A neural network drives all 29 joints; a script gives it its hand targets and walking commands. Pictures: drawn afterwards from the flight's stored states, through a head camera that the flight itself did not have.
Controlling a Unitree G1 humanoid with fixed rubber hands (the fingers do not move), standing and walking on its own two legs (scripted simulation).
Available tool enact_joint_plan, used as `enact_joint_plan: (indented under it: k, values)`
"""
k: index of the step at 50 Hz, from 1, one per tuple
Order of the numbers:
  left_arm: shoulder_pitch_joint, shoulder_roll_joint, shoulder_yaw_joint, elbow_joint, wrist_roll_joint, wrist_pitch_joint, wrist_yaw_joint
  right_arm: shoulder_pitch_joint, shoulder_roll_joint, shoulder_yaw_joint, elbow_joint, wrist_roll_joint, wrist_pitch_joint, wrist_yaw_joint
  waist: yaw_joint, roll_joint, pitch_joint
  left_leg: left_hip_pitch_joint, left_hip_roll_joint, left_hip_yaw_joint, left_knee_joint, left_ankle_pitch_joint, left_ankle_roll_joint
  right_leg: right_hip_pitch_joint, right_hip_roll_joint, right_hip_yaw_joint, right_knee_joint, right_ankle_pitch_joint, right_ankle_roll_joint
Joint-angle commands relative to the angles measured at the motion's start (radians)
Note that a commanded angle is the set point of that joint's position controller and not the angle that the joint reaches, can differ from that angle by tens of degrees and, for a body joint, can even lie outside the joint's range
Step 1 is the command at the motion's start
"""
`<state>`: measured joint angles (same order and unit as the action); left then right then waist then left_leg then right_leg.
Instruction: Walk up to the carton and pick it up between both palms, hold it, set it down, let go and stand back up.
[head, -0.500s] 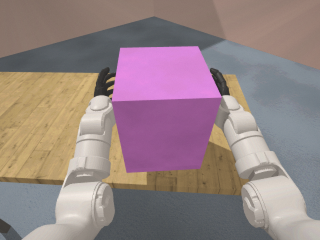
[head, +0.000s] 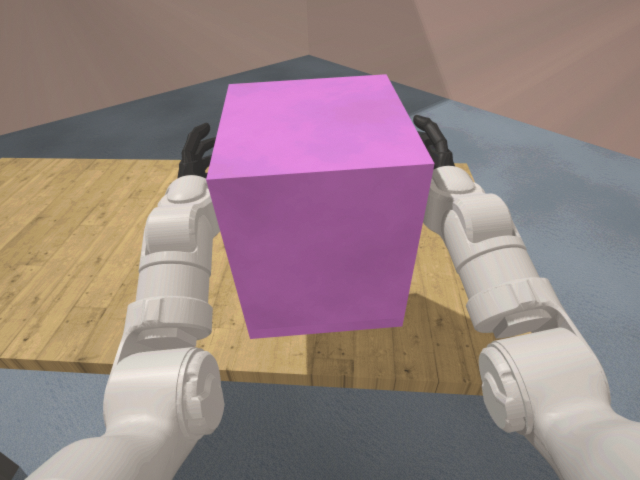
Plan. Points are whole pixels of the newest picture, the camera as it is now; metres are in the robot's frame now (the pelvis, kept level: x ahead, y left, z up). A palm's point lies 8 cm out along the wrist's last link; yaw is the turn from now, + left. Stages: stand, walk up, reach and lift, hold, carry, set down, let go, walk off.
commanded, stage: reach and lift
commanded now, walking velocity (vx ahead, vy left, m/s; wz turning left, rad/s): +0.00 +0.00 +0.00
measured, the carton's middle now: (317, 208) +0.39 +0.03 +0.18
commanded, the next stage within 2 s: hold in 0.96 s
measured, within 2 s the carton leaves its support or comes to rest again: neither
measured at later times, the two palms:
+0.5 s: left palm (196, 172) +0.38 +0.17 +0.25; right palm (444, 163) +0.39 -0.12 +0.25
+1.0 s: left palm (195, 157) +0.38 +0.17 +0.27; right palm (451, 145) +0.39 -0.12 +0.27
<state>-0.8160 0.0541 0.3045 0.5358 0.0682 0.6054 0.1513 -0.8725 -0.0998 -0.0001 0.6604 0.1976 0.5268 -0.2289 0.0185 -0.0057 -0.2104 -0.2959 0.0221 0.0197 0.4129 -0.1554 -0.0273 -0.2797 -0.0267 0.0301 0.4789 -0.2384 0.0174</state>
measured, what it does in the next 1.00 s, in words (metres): stands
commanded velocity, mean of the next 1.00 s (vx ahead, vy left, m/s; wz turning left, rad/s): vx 0.00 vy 0.00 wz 0.00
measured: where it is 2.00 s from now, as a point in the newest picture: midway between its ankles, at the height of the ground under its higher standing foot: outside the picture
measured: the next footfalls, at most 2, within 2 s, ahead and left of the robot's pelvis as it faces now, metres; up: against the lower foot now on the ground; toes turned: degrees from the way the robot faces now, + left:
none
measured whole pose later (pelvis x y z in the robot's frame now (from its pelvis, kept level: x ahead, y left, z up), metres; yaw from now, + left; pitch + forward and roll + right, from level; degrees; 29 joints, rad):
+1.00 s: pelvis +0.00 +0.00 +0.00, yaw +0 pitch +2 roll +1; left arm -0.92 0.07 0.38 0.54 0.07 0.73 0.13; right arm -1.00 -0.11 -0.02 0.66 0.20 0.67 -0.25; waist 0.01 0.03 -0.23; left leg -0.30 0.02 0.02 0.41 -0.15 -0.03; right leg -0.28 -0.03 0.03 0.48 -0.24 0.02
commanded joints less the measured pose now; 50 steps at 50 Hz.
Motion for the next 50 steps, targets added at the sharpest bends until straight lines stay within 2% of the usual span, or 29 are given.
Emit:
enact_joint_plan:
  k: [1,11,13,16,20,24,30,33,35,38,50]
  values:
    - [-0.997,-0.755,-0.517,-0.224,-0.15,0.002,-0.193,-1.096,0.751,0.217,-0.308,0.213,-0.075,0.076,-0.142,0.07,-0.453,0.343,-0.069,-0.06,0.012,0.208,-0.02,0.164,0.12,-0.036,-0.211,0.256,0.035]
    - [-1.046,-0.758,-0.526,-0.282,-0.174,0.023,-0.192,-1.111,0.75,0.223,-0.35,0.247,-0.043,0.068,-0.15,0.077,-0.504,0.365,-0.069,-0.068,0.033,0.281,-0.036,0.191,0.129,-0.035,-0.198,0.327,0.034]
    - [-1.058,-0.751,-0.518,-0.287,-0.18,0.025,-0.194,-1.118,0.759,0.229,-0.354,0.253,-0.034,0.067,-0.143,0.059,-0.497,0.354,-0.071,-0.068,0.028,0.271,-0.033,0.194,0.131,-0.033,-0.199,0.323,0.036]
    - [-1.075,-0.759,-0.539,-0.318,-0.202,0.026,-0.189,-1.158,0.778,0.251,-0.419,0.271,-0.031,0.065,-0.136,0.062,-0.563,0.37,-0.07,-0.071,0.042,0.309,-0.033,0.197,0.134,-0.03,-0.191,0.361,0.037]
    - [-1.085,-0.745,-0.535,-0.315,-0.215,0.037,-0.189,-1.151,0.777,0.248,-0.414,0.28,-0.01,0.06,-0.141,0.048,-0.543,0.355,-0.075,-0.07,0.042,0.302,-0.035,0.197,0.135,-0.025,-0.192,0.367,0.041]
    - [-1.122,-0.729,-0.501,-0.277,-0.217,0.042,-0.192,-1.185,0.787,0.232,-0.378,0.275,0.005,0.061,-0.131,0.031,-0.512,0.33,-0.074,-0.068,0.025,0.25,-0.023,0.178,0.131,-0.02,-0.199,0.323,0.04]
    - [-1.15,-0.717,-0.462,-0.227,-0.202,0.057,-0.206,-1.173,0.76,0.183,-0.276,0.268,0.028,0.063,-0.15,0.043,-0.486,0.322,-0.071,-0.067,0.013,0.221,-0.028,0.169,0.127,-0.02,-0.204,0.296,0.036]
    - [-1.114,-0.694,-0.424,-0.166,-0.175,0.072,-0.219,-1.173,0.738,0.167,-0.23,0.26,0.039,0.063,-0.151,0.034,-0.449,0.306,-0.072,-0.062,0.001,0.196,-0.023,0.179,0.123,-0.017,-0.213,0.285,0.037]
    - [-1.112,-0.693,-0.415,-0.173,-0.175,0.076,-0.222,-1.165,0.734,0.169,-0.232,0.267,0.043,0.062,-0.15,0.034,-0.466,0.312,-0.074,-0.061,0.002,0.208,-0.023,0.194,0.123,-0.015,-0.211,0.302,0.036]
    - [-1.12,-0.673,-0.392,-0.166,-0.155,0.083,-0.229,-1.142,0.722,0.157,-0.175,0.263,0.058,0.062,-0.155,0.039,-0.439,0.309,-0.072,-0.061,-0.005,0.203,-0.026,0.194,0.124,-0.016,-0.21,0.297,0.035]
    - [-1.15,-0.697,-0.458,-0.299,-0.194,0.106,-0.216,-1.165,0.734,0.214,-0.318,0.326,0.078,0.053,-0.156,0.067,-0.549,0.344,-0.072,-0.069,0.033,0.326,-0.047,0.234,0.139,-0.017,-0.177,0.416,0.031]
